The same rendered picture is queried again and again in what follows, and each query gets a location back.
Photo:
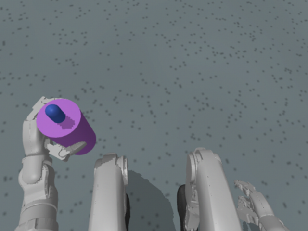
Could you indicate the right robot arm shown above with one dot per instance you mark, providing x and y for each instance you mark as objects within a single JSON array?
[{"x": 271, "y": 223}]

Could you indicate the left robot arm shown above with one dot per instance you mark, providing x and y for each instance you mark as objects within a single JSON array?
[{"x": 40, "y": 204}]

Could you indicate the left robot hand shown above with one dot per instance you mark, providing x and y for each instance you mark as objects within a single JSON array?
[{"x": 35, "y": 142}]

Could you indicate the bottle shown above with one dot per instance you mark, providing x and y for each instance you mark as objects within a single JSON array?
[{"x": 62, "y": 121}]

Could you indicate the right robot hand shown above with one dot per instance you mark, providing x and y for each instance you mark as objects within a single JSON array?
[{"x": 252, "y": 209}]

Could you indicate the right robot foot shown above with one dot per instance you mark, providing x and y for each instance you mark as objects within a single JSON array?
[{"x": 181, "y": 205}]

